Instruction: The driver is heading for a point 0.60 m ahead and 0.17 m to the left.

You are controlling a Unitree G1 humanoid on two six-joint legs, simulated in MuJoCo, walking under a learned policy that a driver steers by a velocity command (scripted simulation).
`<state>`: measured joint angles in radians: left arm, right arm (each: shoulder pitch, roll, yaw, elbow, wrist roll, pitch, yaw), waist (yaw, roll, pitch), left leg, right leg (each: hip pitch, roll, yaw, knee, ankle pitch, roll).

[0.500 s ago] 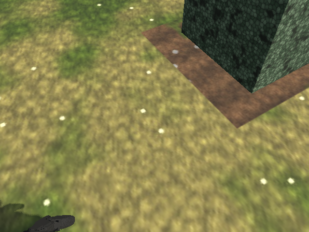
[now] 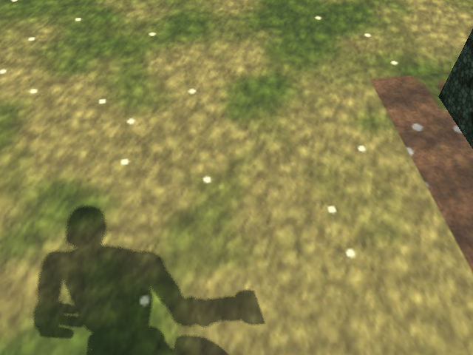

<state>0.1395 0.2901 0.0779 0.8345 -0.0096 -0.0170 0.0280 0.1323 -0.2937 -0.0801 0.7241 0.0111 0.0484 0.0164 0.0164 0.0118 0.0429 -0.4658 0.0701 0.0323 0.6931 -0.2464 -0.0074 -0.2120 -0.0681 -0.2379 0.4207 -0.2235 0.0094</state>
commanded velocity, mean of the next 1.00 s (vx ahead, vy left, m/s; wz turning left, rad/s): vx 0.02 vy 0.00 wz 0.50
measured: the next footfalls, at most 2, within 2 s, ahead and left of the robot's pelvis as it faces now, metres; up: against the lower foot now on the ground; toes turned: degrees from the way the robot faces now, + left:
left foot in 0.04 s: +0.09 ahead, +0.12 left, +0.00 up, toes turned +5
right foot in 0.50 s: +0.12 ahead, -0.11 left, +0.00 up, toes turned +23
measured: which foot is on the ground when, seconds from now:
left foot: up 0.00-0.02, down 0.04-0.50, up 0.52-0.88, down 0.90-1.00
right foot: down 0.00-0.04, up 0.06-0.48, down 0.50-0.90, up 0.92-1.00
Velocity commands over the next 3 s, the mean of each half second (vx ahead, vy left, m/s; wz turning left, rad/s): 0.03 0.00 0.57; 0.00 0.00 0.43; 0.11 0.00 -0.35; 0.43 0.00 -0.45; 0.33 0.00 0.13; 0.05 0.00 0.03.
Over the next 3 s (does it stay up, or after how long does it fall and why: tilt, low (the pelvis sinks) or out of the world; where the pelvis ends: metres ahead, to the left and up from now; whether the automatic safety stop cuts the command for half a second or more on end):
stays up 0.59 0.05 0.00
